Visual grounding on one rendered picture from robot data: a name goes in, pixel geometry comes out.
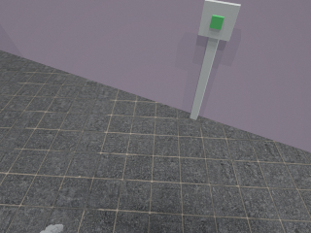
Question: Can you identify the button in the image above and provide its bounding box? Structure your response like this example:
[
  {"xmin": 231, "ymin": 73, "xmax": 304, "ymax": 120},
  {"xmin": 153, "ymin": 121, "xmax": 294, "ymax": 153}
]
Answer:
[{"xmin": 210, "ymin": 15, "xmax": 225, "ymax": 30}]

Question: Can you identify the panel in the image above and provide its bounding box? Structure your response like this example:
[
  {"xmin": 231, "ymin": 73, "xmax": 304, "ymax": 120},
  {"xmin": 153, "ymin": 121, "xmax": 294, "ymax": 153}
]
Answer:
[{"xmin": 190, "ymin": 0, "xmax": 241, "ymax": 120}]

